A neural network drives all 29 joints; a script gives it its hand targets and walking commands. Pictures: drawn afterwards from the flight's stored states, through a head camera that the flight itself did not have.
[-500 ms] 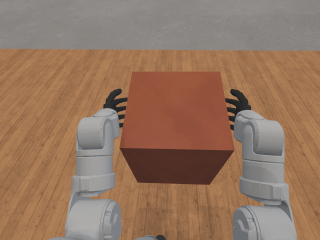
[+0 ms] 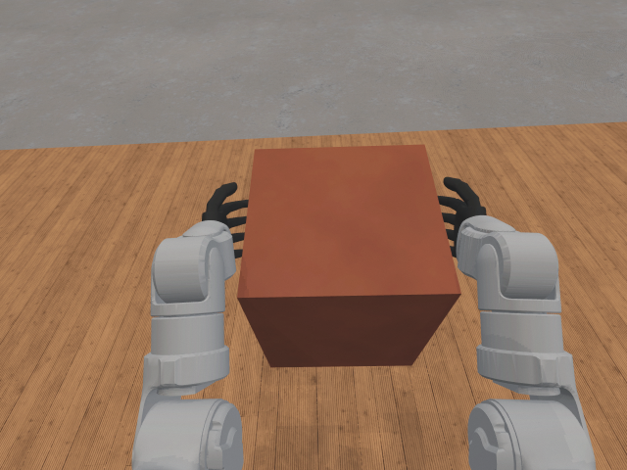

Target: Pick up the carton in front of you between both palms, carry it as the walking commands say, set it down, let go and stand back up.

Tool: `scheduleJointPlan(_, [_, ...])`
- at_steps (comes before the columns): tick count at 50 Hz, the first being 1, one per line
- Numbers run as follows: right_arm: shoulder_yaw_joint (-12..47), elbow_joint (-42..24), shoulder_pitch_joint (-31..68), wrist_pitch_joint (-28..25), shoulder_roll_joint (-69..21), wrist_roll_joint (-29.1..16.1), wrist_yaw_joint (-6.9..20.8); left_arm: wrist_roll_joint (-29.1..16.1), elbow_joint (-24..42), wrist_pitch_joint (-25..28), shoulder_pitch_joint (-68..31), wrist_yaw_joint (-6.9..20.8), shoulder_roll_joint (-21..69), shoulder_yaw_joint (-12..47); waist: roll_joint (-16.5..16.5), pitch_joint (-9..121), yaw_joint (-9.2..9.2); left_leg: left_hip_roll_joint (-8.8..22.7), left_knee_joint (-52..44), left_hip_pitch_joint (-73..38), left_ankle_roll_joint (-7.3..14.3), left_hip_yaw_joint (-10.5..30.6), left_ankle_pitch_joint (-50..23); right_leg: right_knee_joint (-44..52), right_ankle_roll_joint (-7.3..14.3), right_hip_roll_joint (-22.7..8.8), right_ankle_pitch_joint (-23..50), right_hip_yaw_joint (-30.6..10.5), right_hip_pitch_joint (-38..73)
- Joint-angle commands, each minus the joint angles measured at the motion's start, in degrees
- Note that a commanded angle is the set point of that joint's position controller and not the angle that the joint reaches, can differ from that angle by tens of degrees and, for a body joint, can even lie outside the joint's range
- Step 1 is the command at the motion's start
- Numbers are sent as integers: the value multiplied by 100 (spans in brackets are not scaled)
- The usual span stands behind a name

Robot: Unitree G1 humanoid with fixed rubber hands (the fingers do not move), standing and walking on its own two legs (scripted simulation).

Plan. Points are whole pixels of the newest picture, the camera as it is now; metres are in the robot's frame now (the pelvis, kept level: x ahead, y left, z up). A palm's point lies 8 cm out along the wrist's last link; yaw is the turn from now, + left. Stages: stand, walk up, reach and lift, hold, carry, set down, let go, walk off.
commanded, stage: carry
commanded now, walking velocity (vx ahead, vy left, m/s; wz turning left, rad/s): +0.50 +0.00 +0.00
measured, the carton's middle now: (340, 267) +0.37 -0.02 +0.06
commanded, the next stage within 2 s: none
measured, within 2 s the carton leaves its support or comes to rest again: neither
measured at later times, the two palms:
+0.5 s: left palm (224, 131) +0.64 +0.16 +0.11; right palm (395, 120) +0.64 -0.14 +0.11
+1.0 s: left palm (259, 64) +0.93 +0.12 +0.09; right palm (392, 60) +0.91 -0.18 +0.09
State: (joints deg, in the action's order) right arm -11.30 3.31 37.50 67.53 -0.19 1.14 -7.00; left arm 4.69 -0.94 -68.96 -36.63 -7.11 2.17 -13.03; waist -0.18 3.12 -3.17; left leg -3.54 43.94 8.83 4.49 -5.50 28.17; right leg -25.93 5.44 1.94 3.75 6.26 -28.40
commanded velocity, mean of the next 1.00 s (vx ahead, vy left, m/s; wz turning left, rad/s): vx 0.50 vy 0.00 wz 0.00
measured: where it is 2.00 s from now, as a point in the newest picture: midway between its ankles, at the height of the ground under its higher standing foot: (329, 248)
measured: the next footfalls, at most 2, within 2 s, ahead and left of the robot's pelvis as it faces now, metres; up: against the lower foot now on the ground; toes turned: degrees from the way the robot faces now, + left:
left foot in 0.52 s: +0.45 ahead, +0.07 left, -0.03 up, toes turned +1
right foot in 1.04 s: +0.75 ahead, -0.08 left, -0.05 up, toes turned -3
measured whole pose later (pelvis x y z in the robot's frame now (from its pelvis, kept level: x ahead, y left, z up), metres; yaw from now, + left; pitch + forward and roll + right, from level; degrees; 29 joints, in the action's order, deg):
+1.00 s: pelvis +0.56 +0.00 -0.04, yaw -1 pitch +5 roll +0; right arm -11.0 3.3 37.2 67.0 -1.2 1.4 -7.8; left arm 3.7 0.2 -69.2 -35.6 -7.7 1.2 -13.1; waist -0.6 2.5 -4.5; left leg -3.7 33.0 8.5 4.6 -3.8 24.5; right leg -30.0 4.1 0.3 3.1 3.8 -34.1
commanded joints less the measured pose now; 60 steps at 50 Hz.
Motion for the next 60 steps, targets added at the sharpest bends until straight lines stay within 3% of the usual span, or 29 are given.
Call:
scheduleJointPlan(1, [3743, 49, 3843, 73, -6030, -2310, 1420, -1872, -274, 64, -3500, 1203, 4962, 3436, -1729, 3423, 644, -199, 3420, 2893, -346, 450, 680, -649, 1328, -2535, 2518, -3466, 5238])
scheduleJointPlan(2, [3696, 0, 3827, 74, -5944, -2247, 1391, -2024, -489, 72, -3260, 1249, 5255, 3438, -1393, 3448, 738, 4, 3857, 3432, -196, 727, 598, -273, 1457, -2440, 606, -3899, 5070])
scheduleJointPlan(3, [3665, -40, 4030, 46, -6149, -2248, 1375, -2200, -346, 121, -3503, 1313, 5531, 3492, -1007, 3064, 726, 175, 3690, 3594, -134, 778, 299, -71, 1193, -2043, -121, -3511, 4539])
scheduleJointPlan(4, [3643, -110, 4165, 4, -6290, -2217, 1349, -2391, -102, 159, -3969, 1374, 5816, 3624, -413, 2740, 653, 296, 3313, 3534, -128, 774, -31, 68, 988, -1888, -91, -3162, 3942])
scheduleJointPlan(6, [3601, -293, 4322, -61, -6432, -2178, 1260, -2804, 306, 224, -4717, 1435, 6263, 3920, -187, 2529, 536, 499, 2677, 3195, -176, 776, -360, 267, 824, -1732, 62, -2689, 3165])
scheduleJointPlan(8, [3622, -481, 4269, -117, -6503, -2156, 1155, -3056, 602, 280, -4990, 1442, 6451, 4049, -333, 2586, 521, 530, 2269, 3057, -243, 637, -482, 305, 781, -1605, 174, -2370, 2950])
scheduleJointPlan(14, [3718, -927, 3939, -175, -6173, -1935, 900, -3145, 979, 296, -4657, 1393, 6274, 4149, -534, 2743, 711, 602, 1162, 3761, -297, 406, -1643, -140, 662, -1403, 2244, -1726, 3829])
scheduleJointPlan(21, [3733, -669, 3560, 25, -5718, -1717, 992, -2850, 453, 183, -3951, 1417, 5848, 4070, -601, 2298, 1039, 114, -1152, 3211, -117, -140, -3087, -670, 502, -855, 2628, -1109, 4179])
scheduleJointPlan(23, [3646, -402, 3483, 63, -5667, -1676, 1081, -2779, 153, 186, -3843, 1449, 5857, 4022, -712, 2274, 848, 45, -1877, 2084, 78, -176, -3451, -1105, 306, -843, 2661, -933, 3741])
scheduleJointPlan(24, [3566, -227, 3416, 61, -5663, -1636, 1122, -2771, 15, 186, -3862, 1472, 5901, 4011, -645, 2409, 563, -17, -2204, 1127, 157, -331, -3755, -1680, 134, -767, 2773, -667, 3351])
scheduleJointPlan(25, [3462, -62, 3339, 52, -5654, -1589, 1167, -2765, -116, 197, -3946, 1498, 5952, 4016, -445, 2576, 262, 235, -2202, -20, 186, -215, -4058, -2427, -34, -647, 2034, -445, 2587])
scheduleJointPlan(26, [3325, 82, 3219, 49, -5616, -1564, 1220, -2761, -216, 209, -4036, 1525, 5972, 3981, 164, 2823, 209, 1299, -1396, -1399, 240, 930, -5600, -3432, -193, -438, -532, -377, 1188])
scheduleJointPlan(27, [3152, 314, 3360, 21, -5428, -1448, 1232, -2758, -503, 168, -4085, 1527, 6164, 3910, 1366, 3309, 91, 2732, -944, -3124, 1348, 3047, -6503, -4878, -483, 308, -3690, -506, -805])
scheduleJointPlan(28, [3179, 514, 3100, -15, -5593, -1526, 1264, -2720, -529, 189, -4000, 1509, 6154, 3854, 1482, 3549, -125, 2725, -1388, -3243, 1705, 3874, -4297, -5589, -388, 242, -3950, -767, -1568])
scheduleJointPlan(29, [3221, 379, 3279, -75, -5869, -1690, 1317, -2751, -411, 232, -4275, 1488, 6277, 3897, 1126, 3149, -129, 2323, -1667, -2745, 1450, 3607, -3316, -5471, -256, 34, -3643, -812, -1838])
scheduleJointPlan(30, [3360, 115, 3725, -120, -6147, -1895, 1368, -2728, -302, 291, -4469, 1444, 6388, 3891, 573, 2851, -75, 2105, -1817, -2236, 1186, 3216, -3041, -5141, -242, -138, -3234, -802, -1817])
scheduleJointPlan(31, [3517, -163, 4154, -157, -6397, -2115, 1404, -2704, -162, 341, -4549, 1382, 6465, 3866, 360, 2610, 12, 1957, -1931, -1705, 1032, 2873, -3220, -4737, -270, -265, -2947, -798, -1676])
scheduleJointPlan(35, [3881, -825, 4641, -239, -6740, -2695, 1432, -2565, 336, 438, -4328, 1104, 6447, 3854, 477, 2679, 127, 1749, -2095, -1080, 945, 2153, -3555, -3833, -443, -379, -2563, -656, -1207])
scheduleJointPlan(40, [4004, -1078, 4271, -231, -6504, -2737, 1416, -2359, 683, 448, -3997, 937, 6138, 3988, 631, 2766, -81, 1583, -1787, -1839, 803, 1626, -5240, -2823, -429, -383, -1519, -486, -1712])
scheduleJointPlan(47, [3965, -786, 3795, -72, -5971, -2539, 1398, -2189, 599, 205, -3764, 981, 5496, 3967, 639, 2292, -361, 1124, -1254, -2212, 610, 1096, -5660, -688, -212, -20, -131, -67, -1298])
scheduleJointPlan(48, [3936, -637, 3737, -53, -5928, -2494, 1404, -2156, 467, 159, -3711, 1013, 5427, 3907, 676, 2227, -336, 1111, -1152, -2078, 552, 1033, -5547, -321, -152, 13, 69, -49, -943])
scheduleJointPlan(50, [3887, -344, 3749, -22, -5915, -2440, 1427, -2088, 141, 92, -3588, 1084, 5318, 3738, 717, 2326, 25, 1009, -429, -1502, 277, 679, -5778, 346, 12, 128, 438, 129, 501])
scheduleJointPlan(51, [3858, -191, 3747, -11, -5940, -2433, 1441, -2058, -18, 76, -3549, 1125, 5286, 3640, 555, 2524, 304, 881, 300, -905, 116, 408, -5357, 474, 37, 35, 746, 154, 1645])
scheduleJointPlan(52, [3808, -80, 3864, -8, -5922, -2426, 1448, -2035, -179, 61, -3455, 1175, 5250, 3520, 46, 2796, 529, 741, 1298, 316, -6, 351, -3500, -123, 71, -758, 1612, -682, 2962])
scheduleJointPlan(53, [3781, 127, 3937, 34, -6104, -2418, 1454, -1959, -401, 51, -3545, 1194, 5122, 3405, -1055, 3185, 441, 269, 2195, 1927, -128, 363, 135, -1107, 509, -2184, 3714, -2406, 4556])
scheduleJointPlan(54, [3630, 224, 3965, 61, -6106, -2357, 1426, -1964, -587, 82, -3448, 1215, 5137, 3293, -1786, 3491, 695, -198, 3500, 3240, -248, 574, 825, -498, 1421, -2579, 1549, -3885, 5095])
scheduleJointPlan(55, [3591, 200, 4085, 43, -6170, -2333, 1406, -2104, -621, 109, -3456, 1265, 5417, 3296, -1307, 3213, 732, 103, 3572, 3595, -160, 744, 534, -180, 1223, -2244, 119, -3806, 4751])
scheduleJointPlan(57, [3555, 30, 4406, -25, -6444, -2322, 1349, -2472, -116, 182, -4295, 1374, 5938, 3533, -458, 2654, 605, 351, 3074, 3602, -139, 751, -32, 53, 867, -1838, 40, -3095, 3724])
scheduleJointPlan(60, [3564, -347, 4522, -91, -6634, -2317, 1191, -2993, 522, 257, -5125, 1408, 6394, 3883, -365, 2625, 511, 549, 2410, 3136, -239, 674, -421, 270, 776, -1647, -33, -2495, 2931])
